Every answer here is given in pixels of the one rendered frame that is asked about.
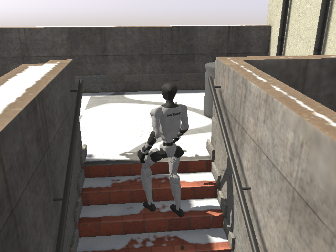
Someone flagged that stairs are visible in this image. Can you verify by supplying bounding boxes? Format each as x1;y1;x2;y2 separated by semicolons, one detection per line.
77;160;231;252

